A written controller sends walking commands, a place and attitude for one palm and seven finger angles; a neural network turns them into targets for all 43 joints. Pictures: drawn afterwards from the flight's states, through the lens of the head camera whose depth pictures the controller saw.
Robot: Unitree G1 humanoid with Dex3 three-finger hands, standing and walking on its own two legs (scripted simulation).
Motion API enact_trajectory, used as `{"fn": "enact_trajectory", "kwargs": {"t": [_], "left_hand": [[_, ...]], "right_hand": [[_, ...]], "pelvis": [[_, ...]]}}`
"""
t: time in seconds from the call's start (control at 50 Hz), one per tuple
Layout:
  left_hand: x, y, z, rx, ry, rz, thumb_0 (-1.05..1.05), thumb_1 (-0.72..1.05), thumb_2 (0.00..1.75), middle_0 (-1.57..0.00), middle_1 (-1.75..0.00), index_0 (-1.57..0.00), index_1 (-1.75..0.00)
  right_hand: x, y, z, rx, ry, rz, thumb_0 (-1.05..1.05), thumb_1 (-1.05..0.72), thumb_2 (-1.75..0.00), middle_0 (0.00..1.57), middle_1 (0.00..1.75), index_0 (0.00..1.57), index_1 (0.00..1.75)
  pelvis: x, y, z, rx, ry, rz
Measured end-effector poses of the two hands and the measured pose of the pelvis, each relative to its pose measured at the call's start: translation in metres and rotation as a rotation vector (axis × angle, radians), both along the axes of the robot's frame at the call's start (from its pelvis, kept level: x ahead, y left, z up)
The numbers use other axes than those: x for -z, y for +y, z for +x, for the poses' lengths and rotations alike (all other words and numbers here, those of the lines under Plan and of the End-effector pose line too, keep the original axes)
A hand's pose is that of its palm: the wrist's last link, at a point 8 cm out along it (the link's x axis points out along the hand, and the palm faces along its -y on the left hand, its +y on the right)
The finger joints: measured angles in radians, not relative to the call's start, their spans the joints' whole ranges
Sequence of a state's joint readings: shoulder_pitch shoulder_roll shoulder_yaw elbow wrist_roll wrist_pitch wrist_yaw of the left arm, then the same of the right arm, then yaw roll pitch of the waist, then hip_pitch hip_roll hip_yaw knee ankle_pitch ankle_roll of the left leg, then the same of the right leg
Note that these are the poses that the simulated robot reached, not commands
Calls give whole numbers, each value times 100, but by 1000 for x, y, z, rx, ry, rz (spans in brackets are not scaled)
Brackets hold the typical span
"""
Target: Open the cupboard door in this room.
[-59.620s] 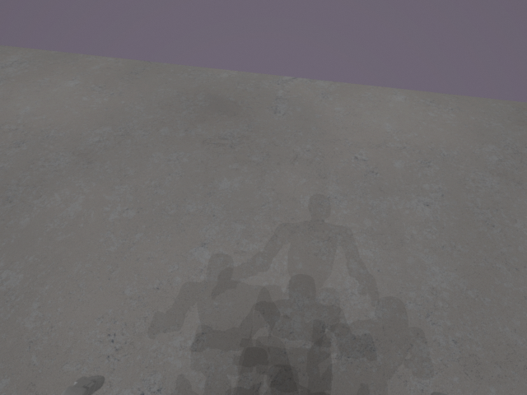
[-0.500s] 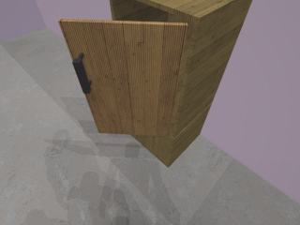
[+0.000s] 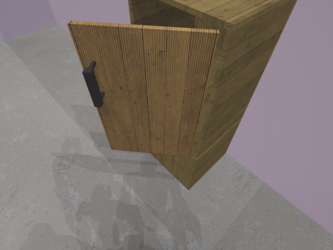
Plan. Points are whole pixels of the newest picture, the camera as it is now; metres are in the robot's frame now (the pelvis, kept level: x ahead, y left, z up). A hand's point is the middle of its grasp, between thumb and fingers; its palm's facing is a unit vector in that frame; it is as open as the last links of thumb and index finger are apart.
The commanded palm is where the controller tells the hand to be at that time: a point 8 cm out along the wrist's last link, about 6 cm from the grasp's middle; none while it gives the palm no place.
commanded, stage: come to a stop and stand still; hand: left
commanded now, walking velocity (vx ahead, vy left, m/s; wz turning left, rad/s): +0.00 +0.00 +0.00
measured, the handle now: (96, 84) +0.55 +0.25 +0.07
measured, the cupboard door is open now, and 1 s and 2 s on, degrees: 41 41 41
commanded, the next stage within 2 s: look again from close up in 0.24 s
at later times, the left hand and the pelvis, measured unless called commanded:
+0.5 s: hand out of the picture +0.02 +0.19 -0.18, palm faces -0.03 -0.98 -0.22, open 7.4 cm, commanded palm none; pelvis +0.00 +0.02 -0.01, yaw -1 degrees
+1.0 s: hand out of the picture -0.04 +0.24 -0.18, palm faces -0.06 -0.97 -0.24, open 7.4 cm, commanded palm none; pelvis -0.04 +0.04 +0.00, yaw -2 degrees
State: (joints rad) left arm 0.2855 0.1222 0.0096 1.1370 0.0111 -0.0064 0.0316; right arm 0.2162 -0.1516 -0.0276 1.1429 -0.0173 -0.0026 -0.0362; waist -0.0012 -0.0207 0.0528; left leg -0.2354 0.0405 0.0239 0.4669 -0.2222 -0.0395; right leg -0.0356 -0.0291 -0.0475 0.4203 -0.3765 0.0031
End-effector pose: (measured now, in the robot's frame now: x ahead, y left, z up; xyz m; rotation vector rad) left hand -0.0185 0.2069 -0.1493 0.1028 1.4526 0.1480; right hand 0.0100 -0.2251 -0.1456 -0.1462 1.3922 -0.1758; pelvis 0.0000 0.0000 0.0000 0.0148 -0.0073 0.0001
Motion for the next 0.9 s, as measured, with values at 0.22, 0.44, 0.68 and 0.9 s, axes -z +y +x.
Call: {"fn": "enact_trajectory", "kwargs": {"t": [0.22, 0.44, 0.68, 0.9], "left_hand": [[-2, 13, 20, 13, -35, 28, 0, 91, 90, -20, -30, -19, -30], [-2, 26, 28, 79, -71, 57, 0, 91, 90, -20, -30, -19, -30], [1, 66, 41, 113, -173, 83, 0, 91, 90, -20, -30, -20, -30], [-5, 83, 5, 118, -125, 85, 0, 91, 90, -20, -30, -19, -30]], "right_hand": [[0, 0, 18, -11, -25, -2, 1, -91, -90, 19, 30, 20, 30], [3, 4, 14, 0, -64, 4, 1, -91, -90, 19, 30, 20, 30], [3, 28, 2, -14, -132, -5, 1, -91, -90, 19, 30, 20, 30], [-7, 31, -17, -29, -124, -10, 1, -91, -90, 20, 30, 20, 30]], "pelvis": [[0, 1, 8, 0, 0, 3], [6, 12, 4, 24, 17, -21], [12, 35, -22, 35, -18, -21], [5, 43, -41, 38, -2, -16]]}}
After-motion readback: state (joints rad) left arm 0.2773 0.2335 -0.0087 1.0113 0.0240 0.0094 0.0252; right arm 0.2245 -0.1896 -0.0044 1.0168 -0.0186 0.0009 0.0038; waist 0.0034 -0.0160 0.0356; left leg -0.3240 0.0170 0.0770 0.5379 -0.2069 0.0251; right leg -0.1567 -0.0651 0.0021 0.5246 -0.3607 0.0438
